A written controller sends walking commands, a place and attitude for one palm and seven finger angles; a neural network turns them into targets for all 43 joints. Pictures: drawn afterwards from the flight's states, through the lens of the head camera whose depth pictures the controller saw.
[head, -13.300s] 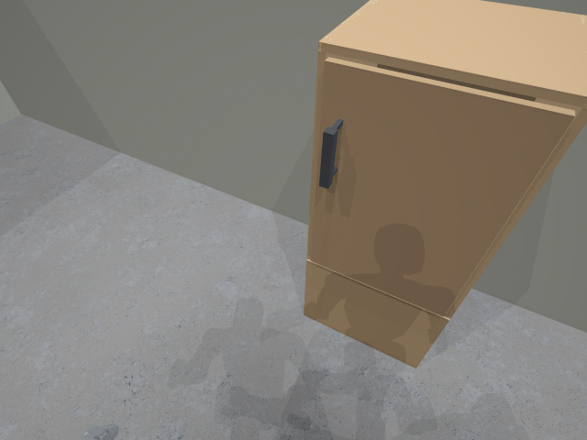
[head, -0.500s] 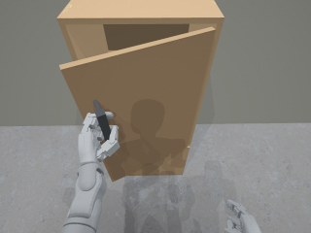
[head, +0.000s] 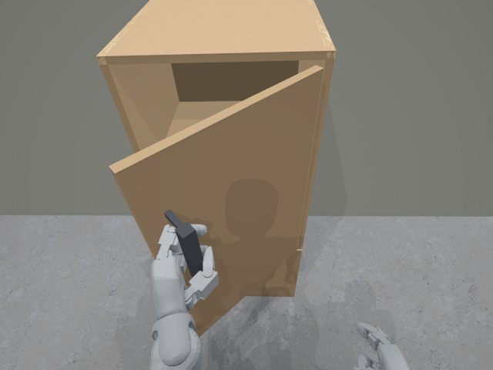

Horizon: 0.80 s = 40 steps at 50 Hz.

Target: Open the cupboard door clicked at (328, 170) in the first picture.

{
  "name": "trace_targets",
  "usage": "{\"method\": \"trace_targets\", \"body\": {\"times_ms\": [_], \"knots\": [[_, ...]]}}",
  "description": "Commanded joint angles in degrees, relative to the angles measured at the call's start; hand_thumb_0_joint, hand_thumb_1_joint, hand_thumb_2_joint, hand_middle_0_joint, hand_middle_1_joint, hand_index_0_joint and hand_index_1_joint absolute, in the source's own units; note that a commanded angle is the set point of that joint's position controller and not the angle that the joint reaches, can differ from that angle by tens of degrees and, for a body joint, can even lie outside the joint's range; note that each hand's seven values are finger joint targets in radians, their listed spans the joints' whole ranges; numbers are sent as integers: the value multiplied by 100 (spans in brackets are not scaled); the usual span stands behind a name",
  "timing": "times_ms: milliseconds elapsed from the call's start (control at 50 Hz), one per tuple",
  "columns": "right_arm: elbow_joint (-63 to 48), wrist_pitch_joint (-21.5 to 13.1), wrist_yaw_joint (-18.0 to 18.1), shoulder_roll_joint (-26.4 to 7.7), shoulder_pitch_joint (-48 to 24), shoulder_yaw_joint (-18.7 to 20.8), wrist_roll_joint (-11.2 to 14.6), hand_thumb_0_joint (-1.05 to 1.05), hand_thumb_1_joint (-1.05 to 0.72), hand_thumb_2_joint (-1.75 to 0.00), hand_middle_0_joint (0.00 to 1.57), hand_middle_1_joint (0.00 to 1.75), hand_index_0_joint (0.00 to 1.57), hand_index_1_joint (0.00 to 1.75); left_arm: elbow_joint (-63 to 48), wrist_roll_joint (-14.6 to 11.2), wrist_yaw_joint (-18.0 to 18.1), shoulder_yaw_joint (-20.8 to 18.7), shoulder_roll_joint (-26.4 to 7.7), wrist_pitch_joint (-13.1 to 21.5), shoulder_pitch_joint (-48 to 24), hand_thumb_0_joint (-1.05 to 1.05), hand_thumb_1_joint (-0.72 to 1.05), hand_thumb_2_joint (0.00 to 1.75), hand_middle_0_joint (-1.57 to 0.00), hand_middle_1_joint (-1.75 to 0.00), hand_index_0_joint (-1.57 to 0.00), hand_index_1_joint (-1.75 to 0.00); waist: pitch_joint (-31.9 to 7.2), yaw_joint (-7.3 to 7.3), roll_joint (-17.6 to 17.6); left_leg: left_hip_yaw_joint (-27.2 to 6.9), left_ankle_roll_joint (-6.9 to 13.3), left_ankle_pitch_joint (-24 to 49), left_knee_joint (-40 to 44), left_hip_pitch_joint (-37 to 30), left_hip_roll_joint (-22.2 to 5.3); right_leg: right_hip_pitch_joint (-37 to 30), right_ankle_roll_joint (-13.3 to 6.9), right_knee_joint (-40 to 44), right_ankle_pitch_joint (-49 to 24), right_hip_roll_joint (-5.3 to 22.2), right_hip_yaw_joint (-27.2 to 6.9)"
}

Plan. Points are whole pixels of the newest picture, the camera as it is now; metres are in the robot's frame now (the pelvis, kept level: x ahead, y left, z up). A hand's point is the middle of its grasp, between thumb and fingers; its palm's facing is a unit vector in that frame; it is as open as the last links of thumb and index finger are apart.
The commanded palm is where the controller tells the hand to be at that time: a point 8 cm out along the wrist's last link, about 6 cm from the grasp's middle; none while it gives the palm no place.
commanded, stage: open thumb and fingers to let go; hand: left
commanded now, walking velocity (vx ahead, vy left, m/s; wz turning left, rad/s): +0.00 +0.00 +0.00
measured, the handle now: (185, 246) +0.30 +0.11 +0.08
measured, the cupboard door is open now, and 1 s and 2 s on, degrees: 44 37 42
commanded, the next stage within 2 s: slide the hand sideways off the handle in 0.88 s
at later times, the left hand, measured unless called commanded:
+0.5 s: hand (190, 274) +0.25 +0.09 +0.07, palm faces +0.36 -0.93 -0.01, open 11.0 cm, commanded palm +0.21 +0.12 +0.07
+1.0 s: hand (197, 268) +0.26 +0.08 +0.07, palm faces +0.29 -0.96 -0.03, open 15.8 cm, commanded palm +0.22 +0.11 +0.07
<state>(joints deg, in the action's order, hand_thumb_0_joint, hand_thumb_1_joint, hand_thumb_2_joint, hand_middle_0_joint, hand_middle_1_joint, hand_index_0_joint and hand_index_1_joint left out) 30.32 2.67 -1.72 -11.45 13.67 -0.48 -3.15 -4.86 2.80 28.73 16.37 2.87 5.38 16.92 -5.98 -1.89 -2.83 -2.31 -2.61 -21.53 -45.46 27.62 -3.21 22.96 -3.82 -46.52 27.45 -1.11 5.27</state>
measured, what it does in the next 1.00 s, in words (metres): shifts its weight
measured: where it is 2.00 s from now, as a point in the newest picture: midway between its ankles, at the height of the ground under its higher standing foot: outside the picture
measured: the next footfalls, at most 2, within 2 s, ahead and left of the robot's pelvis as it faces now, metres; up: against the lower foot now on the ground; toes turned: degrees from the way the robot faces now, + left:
none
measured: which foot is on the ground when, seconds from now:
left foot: down 0.00-1.00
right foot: down 0.00-1.00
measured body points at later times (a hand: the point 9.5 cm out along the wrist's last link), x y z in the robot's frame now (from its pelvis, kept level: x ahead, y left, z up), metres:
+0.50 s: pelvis -0.01 +0.01 -0.01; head +0.00 -0.01 +0.44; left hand +0.23 +0.14 +0.07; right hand +0.18 -0.20 -0.09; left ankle +0.02 +0.17 -0.70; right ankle -0.03 -0.07 -0.70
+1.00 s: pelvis -0.04 +0.04 -0.01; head -0.03 +0.03 +0.44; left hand +0.24 +0.13 +0.07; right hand +0.15 -0.17 -0.10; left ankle +0.02 +0.17 -0.70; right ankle -0.03 -0.07 -0.70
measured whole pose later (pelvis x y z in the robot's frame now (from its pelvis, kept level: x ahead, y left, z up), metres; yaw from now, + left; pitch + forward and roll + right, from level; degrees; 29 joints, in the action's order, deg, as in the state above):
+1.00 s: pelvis -0.04 +0.04 -0.01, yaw +0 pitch +4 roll -1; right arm 32.5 0.9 -1.8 -9.8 10.0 -1.4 -3.0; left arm 5.3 4.2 35.0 17.9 4.8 3.9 2.1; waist -4.7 -0.5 -2.7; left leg -2.3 -1.4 -21.3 -51.5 34.2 -1.6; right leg 28.7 -1.5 -51.0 26.3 0.4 4.8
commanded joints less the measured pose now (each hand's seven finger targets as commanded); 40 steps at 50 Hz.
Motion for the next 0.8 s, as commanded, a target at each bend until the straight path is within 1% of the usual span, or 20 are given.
{"method": "trace_targets", "body": {"times_ms": [0, 20, 40, 80, 140, 180, 220, 240, 260, 280, 300, 380, 440, 480, 560, 580, 600, 680, 720, 780], "knots": [[-968, -414, 88, -339, -996, 99, -18, 0, -90, -90, 20, 30, 20, 30, -1360, 88, 238, -123, 742, 399, -625, 0, 90, 90, -40, -135, -40, -135, -437, 206, 739, 189, 333, 1056, 34, -417, 439, -3, 434, 1228, -2494, 389, -620], [-925, -419, 107, -335, -1014, 79, -42, 0, -90, -90, 20, 30, 20, 30, -1224, 84, 296, -211, 708, 402, -830, 0, 90, 90, -40, -135, -40, -135, -365, 190, 809, 174, 337, 981, 8, -361, 455, 98, 438, 1242, -2330, 391, -627], [-837, -413, 149, -337, -1055, 58, -61, 0, -90, -90, 20, 30, 20, 30, -1053, 68, 368, -389, 559, 439, -1353, 0, 90, 90, -40, -135, -40, -135, -233, 123, 930, 146, 338, 839, -36, -248, 468, 252, 468, 1310, -2066, 433, -712], [-802, -440, 182, -315, -1102, 88, -78, 0, -90, -90, 20, 30, 20, 30, -966, 83, 402, -447, 562, 504, -1375, 0, 76, 84, -39, -134, -39, -134, -339, 200, 979, 123, 338, 814, -57, -266, 477, 226, 466, 1386, -1852, 459, -830], [-827, -426, 181, -303, -996, 107, -79, 0, -90, -90, 20, 30, 20, 30, -967, 67, 349, -383, 661, 529, -1156, 0, 55, 75, -38, -131, -38, -131, -877, 280, 844, 153, 327, 1114, 4, -332, 481, -107, 479, 1102, -2701, 457, -759], [-859, -406, 160, -331, -878, 138, -55, 0, -90, -90, 20, 30, 20, 30, -996, 116, 265, -290, 686, 535, -982, 0, 41, 69, -36, -130, -36, -130, -1014, 268, 897, 160, 339, 1307, 51, -398, 449, -218, 465, 939, -3102, 404, -603], [-892, -393, 149, -345, -828, 138, -47, 0, -90, -90, 20, 30, 20, 30, -1085, 119, 198, -145, 785, 541, -990, 0, 27, 63, -35, -128, -35, -128, -1045, 195, 834, 182, 347, 1388, 36, -432, 443, -213, 502, 856, -3448, 416, -571], [-882, -389, 153, -355, -795, 144, -42, 0, -90, -90, 20, 30, 20, 30, -1123, 113, 171, -152, 749, 556, -1037, 0, 20, 60, -35, -127, -35, -127, -1057, 158, 916, 180, 349, 1404, 25, -431, 436, -224, 521, 841, -3554, 420, -566], [-897, -386, 152, -366, -779, 145, -37, 0, -90, -90, 20, 30, 20, 30, -1190, 105, 148, -161, 726, 571, -997, 0, 13, 57, -35, -127, -35, -127, -1045, 169, 929, 179, 348, 1420, 28, -408, 437, -250, 522, 813, -3612, 414, -551], [-898, -385, 152, -370, -776, 147, -24, 0, -90, -90, 20, 30, 20, 30, -1144, 124, 101, -126, 709, 580, -877, 0, 6, 54, -34, -126, -34, -126, -950, 149, 989, 154, 358, 1427, 18, -380, 427, -234, 512, 837, -3592, 409, -561], [-931, -379, 149, -375, -808, 142, -17, 0, -90, -90, 20, 30, 20, 30, -1207, 98, 73, -91, 744, 597, -874, 0, -1, 51, -33, -125, -33, -125, -900, 153, 875, 163, 358, 1379, 21, -375, 422, -160, 498, 823, -3449, 399, -538], [-950, -425, 142, -401, -801, 138, -21, 0, -90, -90, 20, 30, 20, 30, -1261, 190, 84, 92, 812, 661, -1128, 0, -29, 39, -32, -122, -32, -122, -782, 60, 822, 129, 386, 1227, -40, -385, 403, 146, 447, 812, -2840, 344, -470], [-962, -452, 141, -407, -825, 133, -18, 0, -90, -90, 20, 30, 20, 30, -1255, 184, 96, 143, 857, 692, -1229, 0, -50, 30, -30, -120, -30, -120, -842, 66, 753, 127, 385, 1104, -55, -355, 406, 275, 409, 773, -2440, 309, -425], [-936, -475, 140, -413, -831, 142, -2, 0, -90, -90, 20, 30, 20, 30, -1248, 212, 132, 180, 868, 684, -1458, 0, -50, 30, -30, -120, -30, -120, -809, 51, 691, 116, 388, 1030, -82, -338, 400, 375, 370, 790, -2113, 285, -424], [-944, -502, 137, -402, -882, 150, 17, 0, -90, -90, 20, 30, 20, 30, -1186, 250, 247, 256, 975, 622, -1652, 0, -50, 30, -27, -100, -27, -100, -933, 62, 614, 106, 381, 987, -78, -368, 384, 481, 305, 722, -1751, 218, -327], [-940, -507, 138, -401, -891, 154, 27, 0, -90, -90, 20, 30, 20, 30, -1042, 281, 265, 306, 1028, 571, -1586, 0, -50, 30, -26, -95, -26, -95, -824, 66, 732, 75, 388, 962, -44, -351, 356, 513, 282, 735, -1608, 185, -263], [-925, -515, 134, -407, -930, 141, 31, 0, -90, -90, 20, 30, 20, 30, -1036, 279, 297, 360, 1091, 544, -1776, 0, -50, 30, -25, -90, -25, -90, -832, 33, 572, 84, 387, 902, -42, -349, 359, 609, 277, 709, -1494, 185, -255], [-857, -535, 138, -401, -987, 145, 35, 0, -90, -90, 20, 30, 20, 30, -849, 315, 429, 291, 1068, 449, -2117, 0, -50, 30, -22, -70, -22, -70, -773, 69, 532, 43, 369, 707, 14, -323, 347, 696, 226, 771, -1004, 150, -225], [-854, -536, 113, -380, -1030, 127, 42, 0, -90, -90, 20, 30, 20, 30, -748, 310, 463, 441, 1276, 389, -2281, 0, -50, 30, -20, -60, -20, -60, -781, 48, 481, 40, 366, 626, 44, -308, 352, 764, 214, 711, -909, 130, -169], [-825, -537, 106, -390, -1059, 139, 42, 0, -90, -90, 20, 30, 20, 30, -619, 330, 526, 343, 1197, 328, -2401, 0, -50, 30, -18, -45, -18, -45, -842, 103, 514, 24, 354, 591, 81, -307, 341, 726, 193, 729, -800, 109, -156]]}}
